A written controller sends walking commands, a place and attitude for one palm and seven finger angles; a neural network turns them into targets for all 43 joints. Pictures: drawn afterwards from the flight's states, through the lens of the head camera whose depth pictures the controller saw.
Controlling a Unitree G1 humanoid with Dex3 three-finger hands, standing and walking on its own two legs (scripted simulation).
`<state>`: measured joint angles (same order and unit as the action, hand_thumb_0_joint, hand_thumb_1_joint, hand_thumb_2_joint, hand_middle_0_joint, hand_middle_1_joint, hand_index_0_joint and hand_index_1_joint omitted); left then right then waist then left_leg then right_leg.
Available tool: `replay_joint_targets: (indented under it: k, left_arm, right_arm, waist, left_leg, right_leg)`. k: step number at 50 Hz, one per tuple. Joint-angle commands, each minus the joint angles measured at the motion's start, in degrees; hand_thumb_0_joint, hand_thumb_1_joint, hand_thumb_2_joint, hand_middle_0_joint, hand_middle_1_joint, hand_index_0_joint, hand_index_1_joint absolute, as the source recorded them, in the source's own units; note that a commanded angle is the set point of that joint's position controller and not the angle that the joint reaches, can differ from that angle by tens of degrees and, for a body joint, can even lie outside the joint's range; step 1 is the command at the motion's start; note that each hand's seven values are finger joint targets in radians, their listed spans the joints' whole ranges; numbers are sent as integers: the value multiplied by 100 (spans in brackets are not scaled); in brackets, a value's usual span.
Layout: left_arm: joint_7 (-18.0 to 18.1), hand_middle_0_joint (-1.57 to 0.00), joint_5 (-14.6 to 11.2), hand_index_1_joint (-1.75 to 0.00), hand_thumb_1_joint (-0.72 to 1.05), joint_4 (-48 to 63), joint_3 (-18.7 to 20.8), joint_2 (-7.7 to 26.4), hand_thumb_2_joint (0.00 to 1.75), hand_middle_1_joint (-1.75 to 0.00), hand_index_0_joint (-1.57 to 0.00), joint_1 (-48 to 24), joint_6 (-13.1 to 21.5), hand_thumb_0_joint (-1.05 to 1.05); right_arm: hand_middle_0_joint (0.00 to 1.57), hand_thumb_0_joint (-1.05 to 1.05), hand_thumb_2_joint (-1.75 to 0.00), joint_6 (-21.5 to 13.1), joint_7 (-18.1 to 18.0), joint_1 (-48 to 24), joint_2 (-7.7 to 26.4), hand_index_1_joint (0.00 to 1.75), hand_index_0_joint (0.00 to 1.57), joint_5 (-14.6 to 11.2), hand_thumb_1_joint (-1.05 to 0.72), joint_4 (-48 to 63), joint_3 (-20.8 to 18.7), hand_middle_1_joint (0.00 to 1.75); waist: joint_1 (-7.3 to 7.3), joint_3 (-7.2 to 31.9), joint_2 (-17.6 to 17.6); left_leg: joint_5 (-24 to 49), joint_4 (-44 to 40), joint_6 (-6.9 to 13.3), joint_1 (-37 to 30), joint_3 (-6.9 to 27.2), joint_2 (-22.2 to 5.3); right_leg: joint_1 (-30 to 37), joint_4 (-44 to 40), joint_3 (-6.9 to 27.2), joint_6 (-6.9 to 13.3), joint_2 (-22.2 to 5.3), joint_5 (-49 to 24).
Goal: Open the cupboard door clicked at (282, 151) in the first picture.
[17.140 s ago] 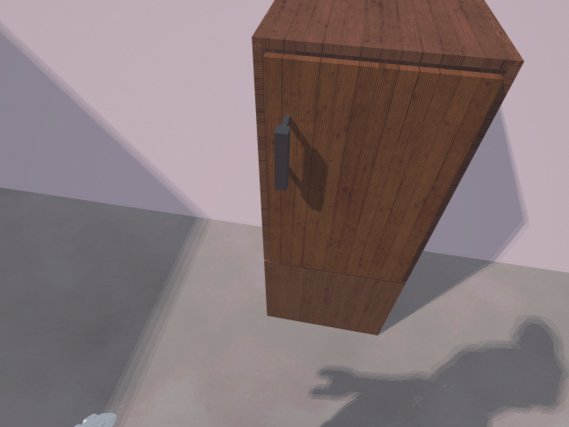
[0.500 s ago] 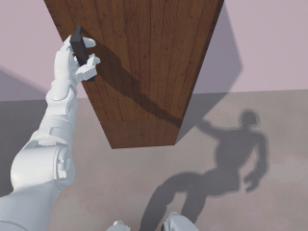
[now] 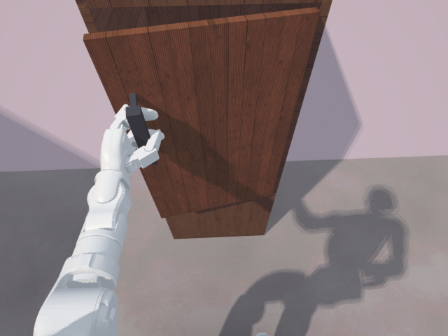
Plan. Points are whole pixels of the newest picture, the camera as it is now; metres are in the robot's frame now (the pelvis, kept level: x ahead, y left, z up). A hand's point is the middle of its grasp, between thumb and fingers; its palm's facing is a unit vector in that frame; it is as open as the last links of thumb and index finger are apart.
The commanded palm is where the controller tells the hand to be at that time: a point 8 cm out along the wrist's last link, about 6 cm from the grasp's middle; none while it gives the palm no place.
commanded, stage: pull the door open along its arc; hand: left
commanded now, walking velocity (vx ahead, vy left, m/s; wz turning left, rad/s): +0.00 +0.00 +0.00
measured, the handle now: (142, 130) +0.48 +0.13 +0.09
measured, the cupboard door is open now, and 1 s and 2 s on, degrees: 11 38 43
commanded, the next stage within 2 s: open thumb and fingers to let go in 0.68 s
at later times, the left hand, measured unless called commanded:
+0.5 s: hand (198, 204) +0.31 +0.03 +0.10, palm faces +0.32 -0.95 -0.04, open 6.2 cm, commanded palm +0.24 +0.06 +0.10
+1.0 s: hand (203, 211) +0.30 +0.02 +0.10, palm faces +0.34 -0.94 -0.05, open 7.0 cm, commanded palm +0.24 +0.05 +0.10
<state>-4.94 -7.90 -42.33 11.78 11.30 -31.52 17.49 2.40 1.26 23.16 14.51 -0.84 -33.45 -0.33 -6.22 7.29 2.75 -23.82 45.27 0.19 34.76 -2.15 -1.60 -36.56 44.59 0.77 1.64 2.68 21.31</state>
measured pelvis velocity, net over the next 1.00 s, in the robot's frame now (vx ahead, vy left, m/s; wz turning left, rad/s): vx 0.00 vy -0.05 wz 0.10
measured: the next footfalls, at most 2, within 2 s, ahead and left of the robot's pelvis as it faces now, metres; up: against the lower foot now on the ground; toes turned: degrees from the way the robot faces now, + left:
none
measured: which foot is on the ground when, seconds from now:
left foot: down 0.00-1.00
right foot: down 0.00-1.00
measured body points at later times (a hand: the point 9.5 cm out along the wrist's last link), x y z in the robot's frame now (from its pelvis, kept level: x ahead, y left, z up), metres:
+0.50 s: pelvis -0.01 -0.03 +0.01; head +0.00 -0.05 +0.46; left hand +0.29 +0.08 +0.10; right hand +0.19 -0.22 -0.09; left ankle -0.02 +0.12 -0.71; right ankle +0.00 -0.10 -0.71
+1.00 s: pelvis +0.00 -0.05 +0.01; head +0.01 -0.08 +0.46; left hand +0.27 +0.07 +0.11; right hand +0.20 -0.25 -0.09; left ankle -0.02 +0.12 -0.71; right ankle +0.00 -0.10 -0.71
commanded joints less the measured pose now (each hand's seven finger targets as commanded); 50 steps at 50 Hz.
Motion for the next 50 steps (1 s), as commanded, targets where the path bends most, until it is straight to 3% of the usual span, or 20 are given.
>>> replay_joint_targets:
  k: [1,2,4,5,7,9,10,12,13,14,17,23,29,32,37,39,41,43,48,50]
  left_arm:
    - [66,-40,-31,-135,90,2267,-226,587,90,-135,-40,-553,239,0]
    - [771,-40,-352,-135,90,2528,367,372,90,-135,-40,-618,123,0]
    - [1630,-40,-87,-135,90,2941,-126,-172,90,-135,-40,-435,-27,0]
    - [1953,-40,92,-135,90,2987,-286,-375,90,-135,-40,-72,-97,0]
    - [2566,-40,469,-135,90,3380,-682,-743,90,-135,-40,-51,-222,0]
    - [3178,-40,819,-135,90,3588,-1091,-1172,90,-135,-40,7,-403,0]
    - [3426,-40,946,-135,90,3763,-1285,-1403,90,-135,-40,80,-504,0]
    - [3861,-40,1139,-135,90,3937,-1640,-1815,90,-135,-40,221,-717,0]
    - [3985,-40,1257,-135,90,3910,-1842,-1960,90,-135,-40,369,-816,0]
    - [4062,-40,1347,-135,90,4056,-2023,-2068,90,-135,-40,324,-882,0]
    - [4131,-40,1497,-135,90,4302,-2465,-2398,90,-135,-40,599,-1040,0]
    - [3885,-40,1310,-135,90,4990,-3000,-2765,90,-135,-40,1951,-1226,0]
    - [3757,-40,1039,-135,90,5961,-3316,-3006,90,-135,-40,3563,-1608,0]
    - [3721,-40,952,-135,90,6383,-3244,-2916,90,-135,-40,4262,-1817,0]
    - [3768,-40,994,-135,90,6031,-2914,-2514,90,-135,-40,3172,-1819,0]
    - [3908,-40,1041,-135,90,5780,-2606,-2202,90,-135,-40,2161,-1716,0]
    - [3964,-39,1055,-134,76,5379,-2667,-2521,84,-134,-39,2363,-1667,0]
    - [3984,-38,1078,-132,62,5449,-2763,-2679,78,-132,-38,2508,-1628,0]
    - [3779,-35,1190,-128,27,5437,-3031,-2769,63,-128,-35,2574,-1488,0]
    - [3737,-35,1190,-127,13,5651,-3129,-2771,57,-127,-35,2522,-1408,0]
  right_arm:
    - [20,0,-90,-286,-34,-133,658,30,20,-57,-90,796,-276,30]
    - [20,0,-90,-325,-32,-367,503,30,20,-52,-90,811,-251,30]
    - [20,0,-90,-414,7,-545,463,30,20,43,-90,782,-228,30]
    - [20,0,-90,-426,31,-586,443,30,20,97,-90,757,-231,30]
    - [20,0,-90,-431,73,-739,393,30,20,213,-90,755,-231,30]
    - [20,0,-90,-402,78,-931,331,30,20,291,-90,743,-240,30]
    - [20,0,-90,-393,87,-1041,296,30,20,336,-90,762,-233,30]
    - [20,0,-90,-342,91,-1257,238,30,20,380,-90,759,-228,30]
    - [20,0,-90,-301,75,-1304,236,30,20,401,-90,762,-238,30]
    - [20,0,-90,-263,58,-1402,223,30,20,406,-90,778,-240,30]
    - [20,0,-90,-174,16,-1612,128,30,20,415,-90,813,-212,30]
    - [20,0,-90,-82,18,-1891,-23,30,20,312,-90,956,-110,30]
    - [20,0,-90,-80,127,-2196,-165,30,20,243,-90,1119,25,30]
    - [20,0,-90,-57,167,-2284,-206,30,20,241,-90,1157,63,30]
    - [20,0,-90,-35,50,-2337,-132,30,20,276,-90,1041,84,30]
    - [20,0,-90,-61,-20,-2397,-92,30,20,300,-90,900,62,30]
    - [20,0,-90,-124,-29,-2334,-136,30,20,347,-90,848,44,30]
    - [20,0,-90,-163,-13,-2245,-133,30,20,356,-90,885,-2,30]
    - [20,0,-90,-198,-14,-2008,-71,30,20,316,-90,906,-69,30]
    - [20,0,-90,-215,-7,-1965,-55,30,20,305,-90,952,-78,30]
  waist:
    - [371,1899,-330]
    - [697,1694,-318]
    - [562,1436,-390]
    - [586,1453,-540]
    - [541,1480,-392]
    - [492,1404,-531]
    - [522,1462,-428]
    - [506,1446,-530]
    - [452,1372,-839]
    - [414,1338,-757]
    - [421,1299,-755]
    - [557,1162,-687]
    - [700,798,-785]
    - [797,714,-912]
    - [654,334,-935]
    - [575,253,-871]
    - [655,380,-943]
    - [717,729,-1007]
    - [600,910,-1020]
    - [583,1050,-777]
  left_leg:
    - [2512,-430,153,-1002,-19,205]
    - [2236,-515,77,-800,-41,232]
    - [1964,-585,47,-895,7,224]
    - [1976,-594,32,-919,35,203]
    - [2002,-564,31,-1007,25,197]
    - [1882,-571,23,-1035,71,172]
    - [1867,-556,18,-1083,59,186]
    - [1805,-544,-6,-1131,96,173]
    - [1719,-541,8,-1127,138,153]
    - [1677,-535,20,-1187,125,162]
    - [1609,-512,36,-1283,136,205]
    - [1702,-581,15,-1504,192,232]
    - [1594,-583,-27,-1570,198,279]
    - [1516,-567,-55,-1594,196,317]
    - [1171,-565,-31,-1534,261,377]
    - [1059,-517,-7,-1463,307,400]
    - [1095,-487,-24,-1430,330,399]
    - [1320,-501,-35,-1477,328,392]
    - [1545,-520,0,-1512,306,350]
    - [1581,-529,8,-1540,301,348]
  right_leg:
    - [1810,-417,-208,-69,-50,-3212]
    - [1821,-558,-284,-81,-39,-2799]
    - [1690,-609,-333,-91,-54,-2357]
    - [1704,-576,-363,-81,-69,-2281]
    - [1643,-561,-339,-81,-122,-2239]
    - [1602,-603,-328,-79,-159,-2031]
    - [1617,-607,-325,-65,-180,-1983]
    - [1630,-638,-347,-33,-199,-1830]
    - [1630,-697,-355,-36,-194,-1741]
    - [1602,-742,-317,-37,-221,-1739]
    - [1712,-838,-280,-22,-261,-1766]
    - [2119,-981,-235,-52,-354,-2319]
    - [2368,-1272,-148,-100,-485,-2465]
    - [2519,-1437,-39,-130,-554,-2525]
    - [2165,-1659,210,-202,-612,-1933]
    - [1933,-1688,293,-196,-640,-1522]
    - [1957,-1640,292,-199,-666,-1522]
    - [2188,-1453,199,-195,-651,-2102]
    - [2246,-1228,78,-238,-615,-2756]
    - [2248,-1128,56,-224,-601,-2798]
